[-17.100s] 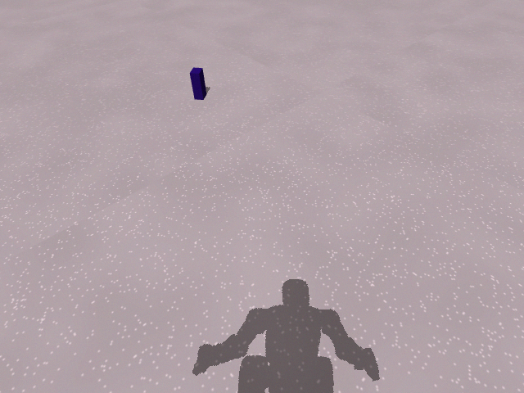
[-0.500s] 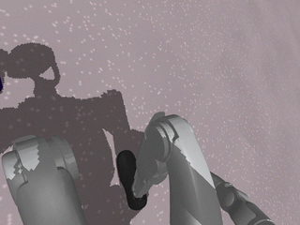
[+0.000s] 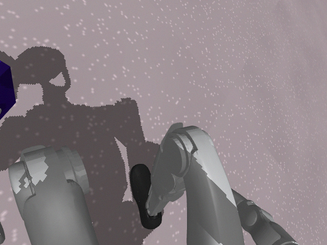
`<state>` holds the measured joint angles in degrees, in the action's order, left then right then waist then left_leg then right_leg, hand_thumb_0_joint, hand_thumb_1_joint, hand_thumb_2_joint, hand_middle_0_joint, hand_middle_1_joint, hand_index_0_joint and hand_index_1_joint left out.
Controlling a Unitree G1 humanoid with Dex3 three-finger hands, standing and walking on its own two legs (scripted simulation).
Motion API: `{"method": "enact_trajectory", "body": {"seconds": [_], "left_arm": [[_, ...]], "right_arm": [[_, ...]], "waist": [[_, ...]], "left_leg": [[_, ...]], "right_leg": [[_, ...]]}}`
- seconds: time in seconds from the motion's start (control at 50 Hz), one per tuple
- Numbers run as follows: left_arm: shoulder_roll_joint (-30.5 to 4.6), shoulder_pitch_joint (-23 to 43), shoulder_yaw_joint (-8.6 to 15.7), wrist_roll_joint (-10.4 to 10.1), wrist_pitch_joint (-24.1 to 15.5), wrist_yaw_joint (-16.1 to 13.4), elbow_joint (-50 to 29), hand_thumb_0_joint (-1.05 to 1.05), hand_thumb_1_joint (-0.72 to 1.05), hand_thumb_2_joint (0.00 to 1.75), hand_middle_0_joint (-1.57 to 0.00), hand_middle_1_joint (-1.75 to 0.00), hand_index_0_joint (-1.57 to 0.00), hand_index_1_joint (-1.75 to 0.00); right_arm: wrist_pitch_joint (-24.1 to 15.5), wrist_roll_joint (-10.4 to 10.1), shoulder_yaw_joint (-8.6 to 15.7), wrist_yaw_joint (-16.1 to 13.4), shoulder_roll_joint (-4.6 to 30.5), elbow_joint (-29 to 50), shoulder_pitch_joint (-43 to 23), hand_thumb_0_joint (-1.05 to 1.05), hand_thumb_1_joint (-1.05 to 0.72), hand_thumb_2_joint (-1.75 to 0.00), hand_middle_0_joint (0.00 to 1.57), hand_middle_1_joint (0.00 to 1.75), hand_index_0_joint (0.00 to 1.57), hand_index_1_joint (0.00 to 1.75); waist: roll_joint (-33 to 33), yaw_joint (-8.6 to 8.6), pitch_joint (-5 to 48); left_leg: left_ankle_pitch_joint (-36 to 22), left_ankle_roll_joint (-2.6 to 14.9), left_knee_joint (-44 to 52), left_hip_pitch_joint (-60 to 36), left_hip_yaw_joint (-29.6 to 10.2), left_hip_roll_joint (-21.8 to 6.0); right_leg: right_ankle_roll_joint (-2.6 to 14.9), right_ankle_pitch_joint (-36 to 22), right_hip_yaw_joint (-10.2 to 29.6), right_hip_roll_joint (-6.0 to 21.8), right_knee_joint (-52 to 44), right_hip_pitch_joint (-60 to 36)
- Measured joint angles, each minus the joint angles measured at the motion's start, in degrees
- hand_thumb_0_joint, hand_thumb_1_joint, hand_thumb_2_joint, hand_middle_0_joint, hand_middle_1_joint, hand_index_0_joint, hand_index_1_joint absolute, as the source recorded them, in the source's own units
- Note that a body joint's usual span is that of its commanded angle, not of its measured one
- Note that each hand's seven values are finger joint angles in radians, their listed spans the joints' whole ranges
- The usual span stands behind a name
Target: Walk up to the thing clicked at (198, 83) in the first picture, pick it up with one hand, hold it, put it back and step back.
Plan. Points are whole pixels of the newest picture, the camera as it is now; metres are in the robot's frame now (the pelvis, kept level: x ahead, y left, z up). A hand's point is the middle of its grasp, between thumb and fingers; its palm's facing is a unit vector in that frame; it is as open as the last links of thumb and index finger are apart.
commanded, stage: settle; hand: left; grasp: from the side
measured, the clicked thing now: out of the picture +0.45 +0.29 -0.19
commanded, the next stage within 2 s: lift in 1.60 s
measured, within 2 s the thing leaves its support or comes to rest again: leaves its support in 0.08 s
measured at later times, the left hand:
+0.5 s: hand out of the picture +0.39 +0.33 -0.06, palm faces +0.39 -0.92 -0.07, open 10.9 cm
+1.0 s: hand out of the picture +0.41 +0.32 +0.01, palm faces +0.37 -0.92 -0.09, open 10.9 cm
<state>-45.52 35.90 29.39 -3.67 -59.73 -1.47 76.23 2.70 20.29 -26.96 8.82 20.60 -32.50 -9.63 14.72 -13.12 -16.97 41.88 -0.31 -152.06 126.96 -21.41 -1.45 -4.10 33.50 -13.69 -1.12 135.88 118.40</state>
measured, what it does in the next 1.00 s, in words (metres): rises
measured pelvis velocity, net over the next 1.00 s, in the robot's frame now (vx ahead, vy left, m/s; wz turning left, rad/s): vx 0.02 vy -0.02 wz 0.16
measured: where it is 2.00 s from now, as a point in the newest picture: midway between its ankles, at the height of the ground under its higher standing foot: (109, 228)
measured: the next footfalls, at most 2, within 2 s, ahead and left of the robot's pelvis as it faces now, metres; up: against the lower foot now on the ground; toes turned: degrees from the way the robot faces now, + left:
none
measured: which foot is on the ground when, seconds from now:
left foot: down 0.00-1.00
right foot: down 0.00-1.00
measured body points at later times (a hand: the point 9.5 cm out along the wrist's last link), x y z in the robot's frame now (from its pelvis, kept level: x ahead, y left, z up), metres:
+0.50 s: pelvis +0.01 -0.01 +0.02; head +0.20 +0.14 +0.40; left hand +0.37 +0.37 -0.06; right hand +0.20 -0.25 -0.05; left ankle +0.08 +0.12 -0.26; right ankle +0.15 -0.13 -0.26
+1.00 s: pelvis +0.02 -0.02 +0.06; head +0.22 +0.08 +0.45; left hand +0.38 +0.36 +0.02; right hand +0.21 -0.26 -0.06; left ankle +0.08 +0.12 -0.26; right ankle +0.15 -0.13 -0.26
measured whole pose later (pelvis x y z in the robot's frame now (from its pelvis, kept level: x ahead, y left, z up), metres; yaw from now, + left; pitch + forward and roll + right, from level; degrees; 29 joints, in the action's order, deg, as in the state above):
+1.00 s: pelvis +0.02 -0.02 +0.06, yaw +9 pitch +31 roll -8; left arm -26.7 32.0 24.9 -6.5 -35.3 8.6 49.7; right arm 2.7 5.8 -4.7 4.6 17.0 -37.4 3.1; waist 0.6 -7.1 4.1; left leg 41.4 -1.0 -136.5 126.8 -8.3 -1.5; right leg -1.0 38.4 -4.6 3.1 130.8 123.5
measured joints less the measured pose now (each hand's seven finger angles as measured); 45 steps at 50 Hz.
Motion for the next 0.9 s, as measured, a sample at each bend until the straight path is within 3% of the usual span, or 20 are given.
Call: {"method": "enact_trajectory", "body": {"seconds": [0.16,0.4,0.68,0.9], "left_arm": [[3.50,-3.22,-0.61,0.73,4.42,0.43,-9.22,0.00,-0.45,1.02,-0.67,-0.98,-0.66,-1.01],[8.92,-5.52,-4.50,-1.27,12.31,3.89,-19.36,0.00,-0.51,1.06,-0.68,-1.02,-0.68,-1.05],[14.64,-6.43,-5.87,-2.47,20.48,7.71,-25.74,0.00,-0.53,1.07,-0.69,-1.04,-0.69,-1.06],[17.69,-4.71,-5.14,-3.11,23.19,9.54,-26.11,0.00,-0.56,1.08,-0.70,-1.06,-0.70,-1.08]], "right_arm": [[0.25,-1.32,3.34,0.19,-0.65,-0.61,2.78,0.00,-0.91,-0.90,0.20,0.30,0.20,0.30],[-0.01,-6.29,10.62,-0.22,-0.89,-1.70,6.93,0.00,-0.91,-0.90,0.20,0.30,0.20,0.30],[0.50,-11.89,17.59,-2.09,-2.93,-4.14,11.29,0.00,-0.90,-0.90,0.20,0.30,0.20,0.30],[0.18,-14.09,21.07,-3.71,-3.70,-5.12,12.51,0.00,-0.90,-0.90,0.20,0.30,0.20,0.30]], "waist": [[-1.53,1.25,2.42],[-7.22,3.37,9.90],[-11.65,5.53,16.93],[-13.64,6.01,20.21]], "left_leg": [[-0.17,-0.38,1.59,-0.04,1.22,0.23],[-1.50,0.29,5.55,1.56,5.24,0.23],[-1.59,0.21,10.81,1.86,10.21,0.15],[-0.66,-0.42,14.28,0.49,12.54,-0.02]], "right_leg": [[0.57,0.64,0.70,0.78,-0.41,0.25],[1.25,1.23,3.29,2.15,-1.75,2.44],[2.05,2.94,6.98,3.59,-3.16,4.92],[2.79,4.55,8.78,4.12,-4.37,5.34]]}}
